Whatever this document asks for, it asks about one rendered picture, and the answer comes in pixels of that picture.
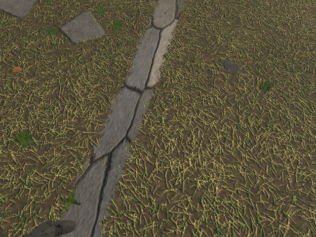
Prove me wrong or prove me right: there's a left robot hand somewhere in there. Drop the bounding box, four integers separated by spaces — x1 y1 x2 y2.
23 219 77 237

